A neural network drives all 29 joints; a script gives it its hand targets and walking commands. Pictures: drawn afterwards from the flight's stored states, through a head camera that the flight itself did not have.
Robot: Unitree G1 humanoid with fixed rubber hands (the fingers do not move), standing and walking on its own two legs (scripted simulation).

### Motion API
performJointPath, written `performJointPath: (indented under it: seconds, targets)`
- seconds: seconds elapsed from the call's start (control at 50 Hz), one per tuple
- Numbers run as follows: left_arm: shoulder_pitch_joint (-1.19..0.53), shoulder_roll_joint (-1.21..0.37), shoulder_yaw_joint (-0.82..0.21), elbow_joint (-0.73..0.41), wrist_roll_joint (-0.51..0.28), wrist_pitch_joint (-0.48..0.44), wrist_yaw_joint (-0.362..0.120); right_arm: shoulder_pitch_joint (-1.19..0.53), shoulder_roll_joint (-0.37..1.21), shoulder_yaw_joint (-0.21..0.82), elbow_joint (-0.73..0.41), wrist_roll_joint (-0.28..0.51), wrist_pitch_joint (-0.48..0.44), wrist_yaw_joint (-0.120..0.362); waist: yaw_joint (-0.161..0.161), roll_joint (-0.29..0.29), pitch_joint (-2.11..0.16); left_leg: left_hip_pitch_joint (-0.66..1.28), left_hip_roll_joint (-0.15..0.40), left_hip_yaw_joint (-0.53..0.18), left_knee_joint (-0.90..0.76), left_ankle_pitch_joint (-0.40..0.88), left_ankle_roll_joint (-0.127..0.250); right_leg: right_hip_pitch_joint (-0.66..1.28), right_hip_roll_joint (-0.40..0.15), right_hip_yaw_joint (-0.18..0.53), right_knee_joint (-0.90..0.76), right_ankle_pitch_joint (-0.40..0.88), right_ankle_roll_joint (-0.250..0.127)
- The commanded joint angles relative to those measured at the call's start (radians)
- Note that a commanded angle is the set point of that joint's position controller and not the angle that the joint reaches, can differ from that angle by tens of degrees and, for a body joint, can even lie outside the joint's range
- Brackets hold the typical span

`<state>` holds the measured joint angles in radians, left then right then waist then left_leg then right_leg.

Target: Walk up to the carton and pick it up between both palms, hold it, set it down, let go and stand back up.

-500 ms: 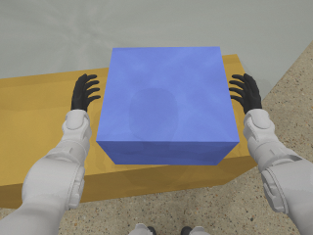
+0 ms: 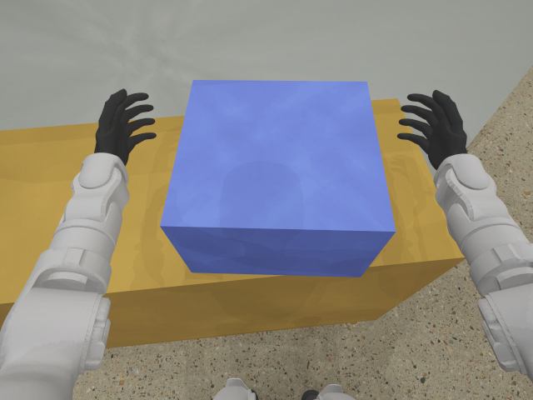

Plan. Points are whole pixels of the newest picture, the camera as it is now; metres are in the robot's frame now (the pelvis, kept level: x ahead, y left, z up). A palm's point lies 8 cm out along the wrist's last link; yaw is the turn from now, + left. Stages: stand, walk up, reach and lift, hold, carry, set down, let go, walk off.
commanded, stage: set down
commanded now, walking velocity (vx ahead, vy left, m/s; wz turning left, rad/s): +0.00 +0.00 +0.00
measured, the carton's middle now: (277, 179) +0.49 +0.03 -0.02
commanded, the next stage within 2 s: none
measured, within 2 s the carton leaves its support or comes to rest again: neither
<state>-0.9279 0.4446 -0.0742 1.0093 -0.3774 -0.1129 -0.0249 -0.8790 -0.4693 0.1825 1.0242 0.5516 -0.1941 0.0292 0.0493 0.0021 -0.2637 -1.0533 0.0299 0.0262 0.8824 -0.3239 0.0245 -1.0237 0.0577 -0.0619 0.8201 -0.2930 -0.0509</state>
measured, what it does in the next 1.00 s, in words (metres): stands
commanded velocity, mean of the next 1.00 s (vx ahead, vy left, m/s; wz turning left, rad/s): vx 0.00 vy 0.00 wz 0.00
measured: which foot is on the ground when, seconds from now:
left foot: down 0.00-1.00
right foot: down 0.00-1.00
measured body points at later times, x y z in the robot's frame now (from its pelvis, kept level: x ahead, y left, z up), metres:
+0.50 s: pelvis -0.01 -0.01 +0.03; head +0.07 +0.02 +0.47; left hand +0.44 +0.28 +0.13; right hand +0.47 -0.21 +0.13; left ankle +0.03 +0.10 -0.68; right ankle +0.04 -0.09 -0.68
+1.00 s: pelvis +0.02 -0.01 +0.04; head +0.07 +0.00 +0.49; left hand +0.39 +0.28 +0.09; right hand +0.40 -0.22 +0.08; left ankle +0.03 +0.10 -0.68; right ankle +0.04 -0.09 -0.68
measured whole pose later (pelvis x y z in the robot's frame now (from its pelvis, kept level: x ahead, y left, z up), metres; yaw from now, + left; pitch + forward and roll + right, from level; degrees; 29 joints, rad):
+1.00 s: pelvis +0.02 -0.01 +0.04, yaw +3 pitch +13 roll -1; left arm -0.52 0.41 0.03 0.90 -0.32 -0.20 -0.09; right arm -0.42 -0.37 0.12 0.80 0.47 -0.25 -0.02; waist 0.01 -0.01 -0.13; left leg -0.58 0.00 0.01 0.61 -0.25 0.01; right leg -0.56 0.04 -0.06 0.58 -0.25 -0.06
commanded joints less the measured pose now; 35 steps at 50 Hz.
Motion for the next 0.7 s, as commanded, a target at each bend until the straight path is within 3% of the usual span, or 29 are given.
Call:
performJointPath:
  seconds: [0.0,0.02,0.04,0.06,0.1,0.12,0.14,0.2,0.22,0.26,0.3,0.34,0.36,0.38,0.44,0.46,0.48,0.5,0.54,0.56,0.58,0.6,0.62,0.66,0.68]
  targets:
    - [-0.378,0.245,0.061,-0.072,0.011,0.074,-0.007,-0.402,-0.243,-0.057,-0.068,-0.015,0.041,-0.033,0.003,-0.039,-0.759,0.583,-0.019,-0.032,-0.114,0.458,-0.019,0.504,0.010,0.042,-0.126,0.399,0.099]
    - [-0.406,0.261,0.065,-0.146,-0.001,0.079,-0.005,-0.437,-0.275,-0.062,-0.151,-0.010,0.042,-0.032,0.003,-0.027,-0.833,0.602,-0.017,-0.028,-0.119,0.490,-0.027,0.530,0.017,0.038,-0.124,0.429,0.099]
    - [-0.414,0.241,0.037,-0.101,-0.005,0.083,-0.004,-0.431,-0.248,-0.068,-0.105,-0.026,0.060,-0.027,-0.010,-0.033,-0.767,0.615,-0.014,-0.033,-0.151,0.460,-0.031,0.527,0.018,0.029,-0.155,0.385,0.093]
    - [-0.446,0.252,0.038,-0.150,-0.024,0.093,-0.004,-0.463,-0.276,-0.081,-0.173,-0.027,0.073,-0.023,-0.008,-0.027,-0.791,0.624,-0.015,-0.025,-0.163,0.449,-0.035,0.540,0.020,0.028,-0.165,0.367,0.091]
    - [-0.480,0.218,-0.015,-0.021,-0.041,0.087,-0.004,-0.460,-0.215,-0.097,-0.074,-0.057,0.114,-0.013,-0.019,-0.038,-0.617,0.574,-0.005,-0.035,-0.212,0.271,-0.018,0.503,-0.001,0.037,-0.206,0.181,0.083]
    - [-0.508,0.241,-0.013,-0.028,-0.045,0.083,-0.001,-0.479,-0.218,-0.094,-0.089,-0.054,0.127,-0.007,-0.010,-0.049,-0.601,0.567,-0.013,-0.030,-0.225,0.228,-0.011,0.503,-0.011,0.052,-0.221,0.134,0.085]
    - [-0.517,0.222,-0.050,0.076,-0.059,0.072,-0.005,-0.479,-0.174,-0.063,-0.012,-0.034,0.146,0.003,-0.011,-0.059,-0.497,0.521,-0.005,-0.041,-0.244,0.164,0.001,0.471,-0.028,0.064,-0.239,0.060,0.072]
    - [-0.564,0.193,-0.123,0.235,-0.103,0.024,-0.013,-0.499,-0.124,-0.042,0.069,-0.023,0.163,0.021,-0.021,-0.054,-0.397,0.431,-0.010,-0.056,-0.251,0.031,0.017,0.427,-0.070,0.096,-0.251,-0.109,0.059]
    - [-0.595,0.216,-0.130,0.223,-0.111,0.009,-0.012,-0.541,-0.152,-0.049,0.009,-0.030,0.150,0.020,-0.013,-0.059,-0.441,0.449,-0.010,-0.052,-0.251,0.049,0.017,0.431,-0.072,0.094,-0.248,-0.092,0.065]
    - [-0.608,0.206,-0.133,0.212,-0.094,-0.012,-0.008,-0.518,-0.161,-0.084,0.012,-0.064,0.131,0.017,-0.027,-0.003,-0.493,0.480,-0.011,-0.042,-0.260,0.086,-0.002,0.460,-0.059,0.070,-0.238,-0.030,0.064]
    - [-0.533,0.190,-0.109,0.179,-0.049,-0.016,-0.010,-0.433,-0.174,-0.074,0.051,-0.049,0.105,0.014,-0.021,0.038,-0.509,0.552,-0.006,-0.043,-0.254,0.209,-0.024,0.488,-0.043,0.049,-0.224,0.112,0.061]
    - [-0.526,0.181,-0.102,0.206,-0.018,-0.012,-0.022,-0.414,-0.169,-0.075,0.130,-0.029,0.096,0.007,-0.028,0.072,-0.488,0.567,-0.012,-0.041,-0.253,0.236,-0.034,0.512,-0.044,0.047,-0.229,0.135,0.066]
    - [-0.538,0.200,-0.087,0.242,-0.012,-0.012,-0.027,-0.444,-0.174,-0.063,0.140,-0.020,0.095,0.003,-0.017,0.054,-0.453,0.545,-0.018,-0.039,-0.250,0.217,-0.031,0.503,-0.046,0.048,-0.241,0.096,0.067]
    - [-0.522,0.185,-0.097,0.206,-0.021,-0.018,-0.025,-0.412,-0.168,-0.061,0.139,-0.017,0.091,0.004,-0.030,0.066,-0.456,0.545,-0.013,-0.047,-0.261,0.218,-0.037,0.504,-0.040,0.040,-0.239,0.101,0.062]
    - [-0.508,0.232,-0.022,-0.013,-0.001,-0.046,-0.001,-0.405,-0.208,-0.108,-0.076,-0.052,0.036,-0.015,-0.026,0.077,-0.676,0.657,-0.021,-0.032,-0.250,0.349,-0.052,0.559,-0.027,0.021,-0.233,0.244,0.073]
    - [-0.374,0.203,0.006,-0.082,0.024,-0.042,0.002,-0.289,-0.211,-0.112,-0.145,-0.066,0.019,-0.020,-0.023,0.056,-0.742,0.725,-0.024,-0.031,-0.250,0.452,-0.060,0.650,-0.016,0.021,-0.241,0.367,0.079]
    - [-0.295,0.182,0.040,-0.061,0.047,-0.042,-0.008,-0.232,-0.183,-0.116,-0.140,-0.076,0.002,-0.029,-0.027,0.041,-0.717,0.719,-0.026,-0.034,-0.254,0.476,-0.067,0.699,-0.012,0.021,-0.246,0.420,0.082]
    - [-0.359,0.220,0.055,-0.029,0.052,-0.045,-0.018,-0.293,-0.185,-0.139,-0.132,-0.083,0.005,-0.039,-0.031,0.046,-0.686,0.663,-0.032,-0.028,-0.262,0.426,-0.064,0.690,-0.022,0.028,-0.250,0.380,0.084]
    - [-0.321,0.203,0.038,0.045,0.034,-0.049,-0.027,-0.249,-0.151,-0.131,-0.047,-0.082,0.021,-0.045,-0.049,0.026,-0.540,0.604,-0.028,-0.037,-0.303,0.303,-0.049,0.668,-0.038,0.044,-0.282,0.249,0.080]
    - [-0.296,0.194,0.026,0.005,0.026,-0.057,-0.020,-0.213,-0.156,-0.134,-0.069,-0.072,0.017,-0.042,-0.042,0.038,-0.541,0.630,-0.027,-0.040,-0.309,0.303,-0.049,0.634,-0.039,0.046,-0.293,0.217,0.072]
    - [-0.284,0.203,0.033,-0.094,0.004,-0.076,-0.010,-0.198,-0.169,-0.148,-0.169,-0.069,-0.003,-0.043,-0.044,0.048,-0.606,0.654,-0.026,-0.043,-0.297,0.316,-0.052,0.635,-0.031,0.035,-0.281,0.227,0.073]
    - [-0.261,0.207,0.036,-0.099,0.002,-0.097,-0.004,-0.186,-0.162,-0.151,-0.187,-0.082,-0.019,-0.040,-0.043,0.055,-0.612,0.659,-0.021,-0.048,-0.292,0.339,-0.057,0.619,-0.029,0.035,-0.273,0.250,0.065]
    - [-0.241,0.233,0.052,-0.203,-0.002,-0.121,0.001,-0.162,-0.176,-0.173,-0.293,-0.089,-0.040,-0.043,-0.039,0.059,-0.681,0.694,-0.027,-0.035,-0.275,0.369,-0.059,0.639,-0.029,0.034,-0.267,0.284,0.072]
    - [-0.020,0.175,0.099,-0.203,0.044,-0.136,-0.021,0.025,-0.103,-0.104,-0.302,-0.071,-0.064,-0.045,-0.020,0.027,-0.651,0.739,-0.029,-0.040,-0.280,0.466,-0.057,0.742,-0.024,0.044,-0.269,0.417,0.081]
    - [-0.031,0.181,0.123,-0.169,0.066,-0.130,-0.038,0.027,-0.098,-0.120,-0.249,-0.082,-0.065,-0.049,-0.033,0.038,-0.629,0.718,-0.031,-0.036,-0.283,0.469,-0.058,0.759,-0.026,0.048,-0.272,0.439,0.081]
